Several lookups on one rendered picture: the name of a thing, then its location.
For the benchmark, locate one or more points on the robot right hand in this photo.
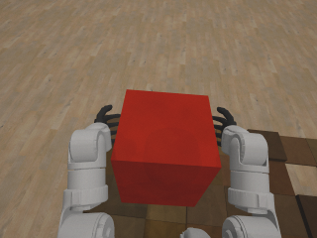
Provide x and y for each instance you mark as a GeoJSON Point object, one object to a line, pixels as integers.
{"type": "Point", "coordinates": [229, 121]}

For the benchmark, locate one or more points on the robot right forearm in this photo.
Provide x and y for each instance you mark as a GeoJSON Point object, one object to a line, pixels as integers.
{"type": "Point", "coordinates": [249, 168]}

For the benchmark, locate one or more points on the robot left hand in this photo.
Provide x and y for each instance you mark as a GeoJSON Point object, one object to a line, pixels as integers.
{"type": "Point", "coordinates": [100, 118]}

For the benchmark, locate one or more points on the carton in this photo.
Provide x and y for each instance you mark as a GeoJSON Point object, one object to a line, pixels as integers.
{"type": "Point", "coordinates": [165, 151]}

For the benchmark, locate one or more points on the robot right thigh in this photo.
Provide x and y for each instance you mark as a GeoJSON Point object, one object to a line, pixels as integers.
{"type": "Point", "coordinates": [194, 233]}

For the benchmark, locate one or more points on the robot right upper arm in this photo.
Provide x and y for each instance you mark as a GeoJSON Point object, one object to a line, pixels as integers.
{"type": "Point", "coordinates": [241, 226]}

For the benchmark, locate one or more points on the robot left forearm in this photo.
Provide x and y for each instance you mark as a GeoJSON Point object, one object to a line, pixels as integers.
{"type": "Point", "coordinates": [86, 158]}

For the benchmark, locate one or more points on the robot left upper arm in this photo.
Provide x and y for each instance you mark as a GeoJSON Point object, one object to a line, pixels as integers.
{"type": "Point", "coordinates": [87, 225]}

